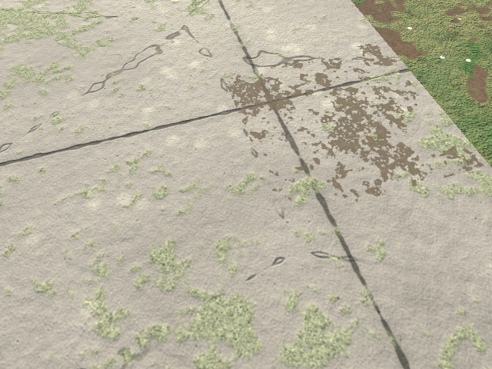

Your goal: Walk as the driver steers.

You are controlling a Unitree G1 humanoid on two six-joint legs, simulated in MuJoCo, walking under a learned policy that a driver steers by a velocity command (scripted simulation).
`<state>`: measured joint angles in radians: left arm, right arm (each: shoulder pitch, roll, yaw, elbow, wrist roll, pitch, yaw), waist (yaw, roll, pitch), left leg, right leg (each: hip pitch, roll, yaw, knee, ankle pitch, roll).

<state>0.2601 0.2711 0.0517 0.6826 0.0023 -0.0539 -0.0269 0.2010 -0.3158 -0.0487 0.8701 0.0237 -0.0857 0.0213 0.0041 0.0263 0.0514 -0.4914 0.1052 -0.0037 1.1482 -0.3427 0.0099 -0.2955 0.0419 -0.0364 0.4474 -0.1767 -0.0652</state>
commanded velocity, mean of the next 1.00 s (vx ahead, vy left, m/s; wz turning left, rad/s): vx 0.23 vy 0.00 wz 0.43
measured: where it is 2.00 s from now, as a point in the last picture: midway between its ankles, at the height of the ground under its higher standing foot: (107, 281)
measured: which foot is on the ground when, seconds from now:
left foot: up 0.00-0.30, down 0.32-0.78, up 0.80-1.00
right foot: down 0.00-0.34, up 0.36-0.76, down 0.78-1.00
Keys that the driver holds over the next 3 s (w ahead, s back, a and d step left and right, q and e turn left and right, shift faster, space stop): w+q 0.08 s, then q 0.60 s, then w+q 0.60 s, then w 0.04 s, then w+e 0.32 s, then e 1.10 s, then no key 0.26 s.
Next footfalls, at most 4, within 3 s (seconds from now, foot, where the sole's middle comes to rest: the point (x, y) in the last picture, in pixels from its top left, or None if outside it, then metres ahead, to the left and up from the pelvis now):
0.32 left None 0.34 0.15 -0.78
0.78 right None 0.40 -0.07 -0.78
1.26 left None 0.43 0.31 -0.78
1.76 right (138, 248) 0.82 0.39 -0.78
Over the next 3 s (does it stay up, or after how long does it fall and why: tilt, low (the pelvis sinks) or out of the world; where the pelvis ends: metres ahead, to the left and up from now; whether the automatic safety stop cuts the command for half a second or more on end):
stays up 0.73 0.45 0.00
